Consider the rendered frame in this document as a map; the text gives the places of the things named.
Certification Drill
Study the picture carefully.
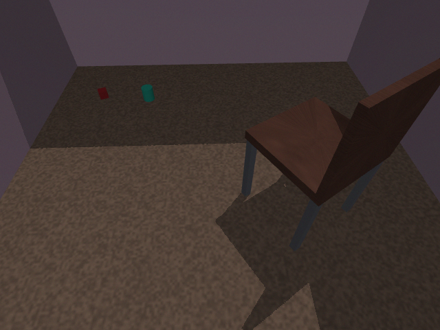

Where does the chair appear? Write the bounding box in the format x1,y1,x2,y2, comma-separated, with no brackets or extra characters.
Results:
241,58,440,251

